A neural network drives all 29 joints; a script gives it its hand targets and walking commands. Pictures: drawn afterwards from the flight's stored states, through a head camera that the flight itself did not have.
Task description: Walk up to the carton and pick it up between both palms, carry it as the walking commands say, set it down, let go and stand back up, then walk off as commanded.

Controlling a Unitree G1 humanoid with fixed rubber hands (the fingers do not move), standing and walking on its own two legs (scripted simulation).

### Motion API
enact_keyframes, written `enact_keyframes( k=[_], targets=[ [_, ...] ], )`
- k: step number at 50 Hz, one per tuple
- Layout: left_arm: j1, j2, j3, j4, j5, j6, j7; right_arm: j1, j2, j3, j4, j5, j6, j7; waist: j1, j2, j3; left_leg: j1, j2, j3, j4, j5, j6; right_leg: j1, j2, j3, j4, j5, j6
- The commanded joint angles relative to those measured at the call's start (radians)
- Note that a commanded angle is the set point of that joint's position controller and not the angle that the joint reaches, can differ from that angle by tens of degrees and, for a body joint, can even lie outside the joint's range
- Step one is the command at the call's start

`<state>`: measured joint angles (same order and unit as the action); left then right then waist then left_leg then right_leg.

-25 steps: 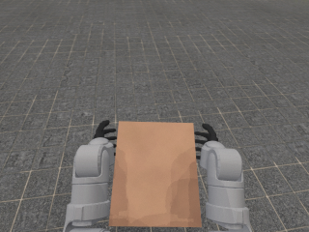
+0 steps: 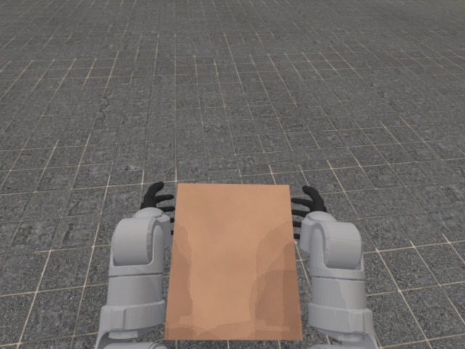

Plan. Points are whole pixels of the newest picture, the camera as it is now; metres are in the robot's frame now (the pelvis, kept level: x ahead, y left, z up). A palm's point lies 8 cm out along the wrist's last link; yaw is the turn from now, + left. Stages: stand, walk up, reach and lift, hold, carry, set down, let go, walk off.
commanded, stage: carry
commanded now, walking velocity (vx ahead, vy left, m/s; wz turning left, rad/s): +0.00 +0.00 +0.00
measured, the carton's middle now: (231, 262) +0.29 +0.00 -0.03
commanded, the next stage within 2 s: none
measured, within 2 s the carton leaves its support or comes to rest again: neither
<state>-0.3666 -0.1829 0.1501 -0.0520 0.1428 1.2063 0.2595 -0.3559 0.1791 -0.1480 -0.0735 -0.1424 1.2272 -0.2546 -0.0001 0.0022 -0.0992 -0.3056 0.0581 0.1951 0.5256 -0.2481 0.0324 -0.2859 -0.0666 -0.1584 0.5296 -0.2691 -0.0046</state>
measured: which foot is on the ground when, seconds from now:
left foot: down 0.00-1.00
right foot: down 0.00-1.00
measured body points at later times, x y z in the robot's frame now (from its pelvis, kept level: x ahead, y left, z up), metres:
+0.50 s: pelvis -0.01 +0.00 +0.00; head -0.03 +0.00 +0.45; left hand +0.29 +0.14 +0.08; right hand +0.29 -0.14 +0.08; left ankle +0.02 +0.10 -0.73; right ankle +0.00 -0.11 -0.73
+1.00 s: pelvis -0.02 +0.00 +0.00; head -0.04 +0.00 +0.45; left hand +0.28 +0.14 +0.08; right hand +0.28 -0.15 +0.08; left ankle +0.02 +0.10 -0.73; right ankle +0.00 -0.11 -0.73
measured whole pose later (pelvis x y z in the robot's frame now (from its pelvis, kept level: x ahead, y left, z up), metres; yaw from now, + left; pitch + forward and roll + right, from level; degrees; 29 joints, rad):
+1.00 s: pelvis -0.02 +0.00 +0.00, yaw +0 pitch +2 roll +0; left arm -0.29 -0.16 0.12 -0.10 0.17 1.13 0.14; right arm -0.28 0.16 -0.12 -0.11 -0.17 1.14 -0.14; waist 0.00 0.01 -0.10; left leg -0.34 0.06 0.18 0.52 -0.22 0.03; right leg -0.31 -0.06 -0.17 0.52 -0.24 -0.02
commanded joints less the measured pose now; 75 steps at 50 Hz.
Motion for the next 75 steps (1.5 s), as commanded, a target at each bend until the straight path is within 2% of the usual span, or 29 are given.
enact_keyframes(
  k=[1,36,52,75],
  targets=[
    [-0.498,-1.063,-0.611,-0.024,-0.441,-0.002,-0.428,-0.527,1.039,0.611,-0.04,0.445,-0.018,0.417,-0.001,0.0,-0.258,0.109,0.118,-0.123,-0.078,0.19,0.004,0.065,-0.1,0.103,-0.079,0.138,-0.018],
    [-0.438,-1.005,-0.595,-0.033,-0.393,-0.074,-0.423,-0.464,0.997,0.59,-0.035,0.395,-0.09,0.414,-0.001,0.003,-0.262,0.084,0.116,-0.13,-0.087,0.157,0.004,0.056,-0.095,0.104,-0.09,0.121,-0.026],
    [-0.355,-0.941,-0.632,-0.111,-0.378,-0.085,-0.413,-0.378,0.935,0.624,-0.112,0.382,-0.102,0.409,-0.002,0.002,-0.252,0.08,0.118,-0.138,-0.082,0.163,0.001,0.048,-0.101,0.109,-0.096,0.125,-0.026],
    [-0.335,-0.909,-0.623,-0.108,-0.359,-0.118,-0.406,-0.358,0.901,0.619,-0.11,0.363,-0.136,0.403,-0.002,0.001,-0.24,0.067,0.117,-0.144,-0.095,0.116,-0.001,0.034,-0.099,0.114,-0.106,0.092,-0.029]
  ],
)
